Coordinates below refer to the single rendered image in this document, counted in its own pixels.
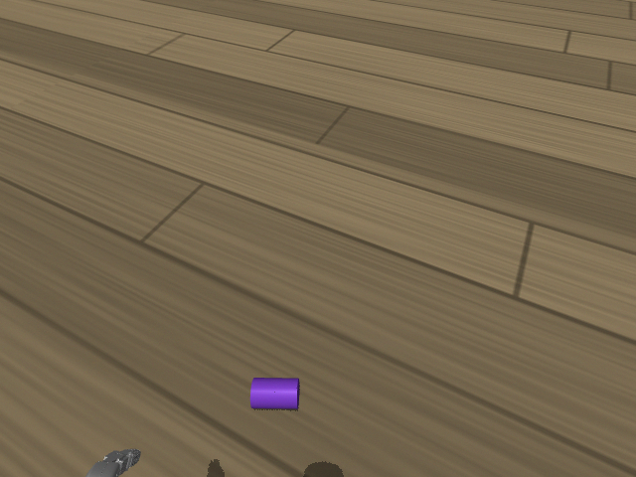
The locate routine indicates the can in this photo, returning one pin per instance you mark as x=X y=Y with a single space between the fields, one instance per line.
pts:
x=274 y=393

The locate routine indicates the left robot hand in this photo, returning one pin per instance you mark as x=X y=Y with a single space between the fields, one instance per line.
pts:
x=114 y=463

